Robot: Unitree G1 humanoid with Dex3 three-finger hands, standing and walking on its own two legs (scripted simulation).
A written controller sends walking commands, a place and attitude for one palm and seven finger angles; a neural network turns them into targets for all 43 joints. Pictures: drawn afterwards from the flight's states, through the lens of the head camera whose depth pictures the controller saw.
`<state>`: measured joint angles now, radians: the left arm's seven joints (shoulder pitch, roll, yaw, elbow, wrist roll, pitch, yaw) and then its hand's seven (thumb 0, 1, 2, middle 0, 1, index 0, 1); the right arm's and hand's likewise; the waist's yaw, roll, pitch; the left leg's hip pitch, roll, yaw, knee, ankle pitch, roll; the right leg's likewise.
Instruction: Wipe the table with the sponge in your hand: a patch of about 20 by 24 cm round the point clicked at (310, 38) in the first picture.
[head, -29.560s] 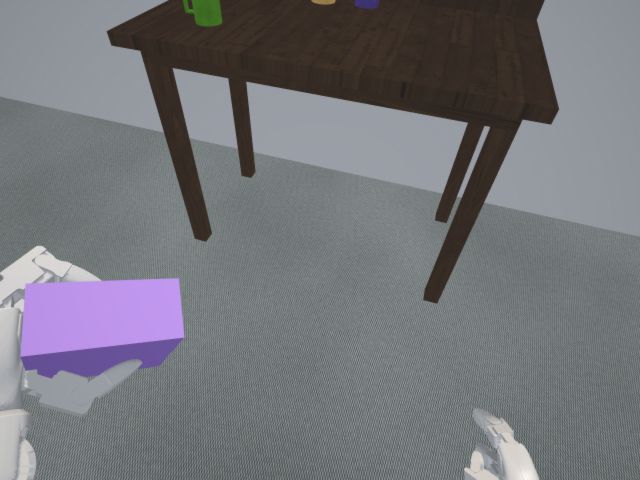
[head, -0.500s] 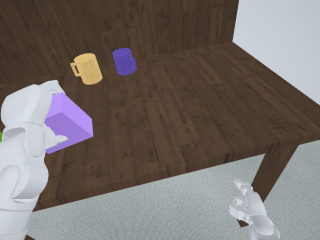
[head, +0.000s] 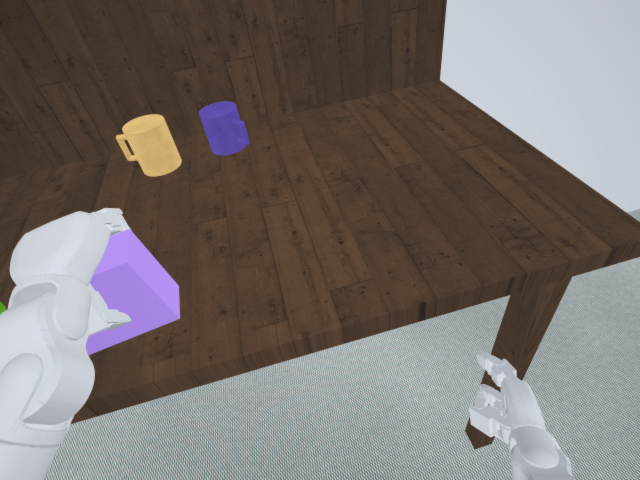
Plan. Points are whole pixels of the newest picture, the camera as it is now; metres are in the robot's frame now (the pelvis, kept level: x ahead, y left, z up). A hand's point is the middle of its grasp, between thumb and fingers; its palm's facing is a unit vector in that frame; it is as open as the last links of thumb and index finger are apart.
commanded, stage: move the sponge above the wiping area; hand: left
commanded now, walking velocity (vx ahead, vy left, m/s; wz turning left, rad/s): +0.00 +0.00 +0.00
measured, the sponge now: (117, 303) +0.25 +0.29 +0.14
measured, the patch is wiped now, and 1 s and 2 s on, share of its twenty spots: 0.10 0.10 0.10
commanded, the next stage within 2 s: lower the sponge onto the table in 1.96 s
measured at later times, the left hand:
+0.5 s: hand (120, 288) +0.25 +0.27 +0.17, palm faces +0.02 -0.07 -1.00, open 9.9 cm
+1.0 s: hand (118, 290) +0.25 +0.27 +0.17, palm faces +0.13 -0.12 -0.98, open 9.9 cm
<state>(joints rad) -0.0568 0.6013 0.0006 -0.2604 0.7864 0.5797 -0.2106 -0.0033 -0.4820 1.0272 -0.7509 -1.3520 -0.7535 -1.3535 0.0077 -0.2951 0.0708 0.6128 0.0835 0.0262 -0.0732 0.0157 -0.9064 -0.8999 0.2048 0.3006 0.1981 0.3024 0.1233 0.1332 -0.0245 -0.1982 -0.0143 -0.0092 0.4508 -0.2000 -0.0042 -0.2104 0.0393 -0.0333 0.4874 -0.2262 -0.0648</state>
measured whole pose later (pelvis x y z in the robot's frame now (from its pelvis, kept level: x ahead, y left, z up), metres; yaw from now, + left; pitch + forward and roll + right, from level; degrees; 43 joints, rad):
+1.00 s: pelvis +0.00 +0.02 +0.00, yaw +0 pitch -4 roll +1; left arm -0.05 0.58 -0.14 -0.35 0.82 0.49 -0.17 0.00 -0.48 1.03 -0.75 -1.36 -0.76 -1.35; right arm 0.03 -0.27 0.06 0.63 0.06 -0.02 -0.11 0.02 -0.91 -0.90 0.20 0.30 0.19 0.30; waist 0.16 0.10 0.01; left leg -0.18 -0.04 -0.01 0.45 -0.20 0.02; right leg -0.19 0.01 -0.03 0.50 -0.23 -0.04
